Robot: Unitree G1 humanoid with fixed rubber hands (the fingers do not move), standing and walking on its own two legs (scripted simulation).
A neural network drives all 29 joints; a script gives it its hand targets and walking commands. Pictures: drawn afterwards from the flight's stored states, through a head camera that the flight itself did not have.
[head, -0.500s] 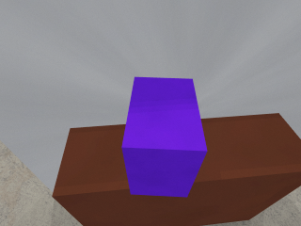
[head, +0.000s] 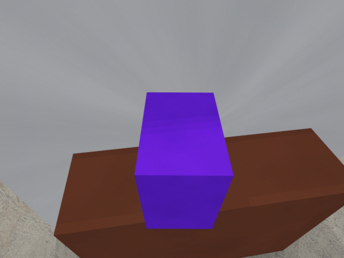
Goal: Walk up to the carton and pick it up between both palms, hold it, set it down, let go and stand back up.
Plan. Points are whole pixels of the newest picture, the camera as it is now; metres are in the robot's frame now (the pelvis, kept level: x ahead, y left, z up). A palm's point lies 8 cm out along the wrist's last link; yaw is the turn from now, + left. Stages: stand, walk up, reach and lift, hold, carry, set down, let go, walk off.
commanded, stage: stand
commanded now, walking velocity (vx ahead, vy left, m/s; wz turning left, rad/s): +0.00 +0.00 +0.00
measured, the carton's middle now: (179, 161) +0.37 -0.01 +0.02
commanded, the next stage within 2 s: none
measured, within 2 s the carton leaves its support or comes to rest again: neither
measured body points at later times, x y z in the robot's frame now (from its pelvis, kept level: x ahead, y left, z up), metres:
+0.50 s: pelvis -0.04 +0.00 +0.00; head -0.05 -0.01 +0.45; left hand -0.04 +0.22 -0.15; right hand -0.08 -0.22 -0.16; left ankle -0.06 +0.09 -0.74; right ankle -0.03 -0.11 -0.74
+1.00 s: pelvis -0.05 -0.01 +0.00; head -0.05 -0.02 +0.45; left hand -0.06 +0.20 -0.16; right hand -0.08 -0.23 -0.16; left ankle -0.06 +0.09 -0.74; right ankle -0.03 -0.11 -0.74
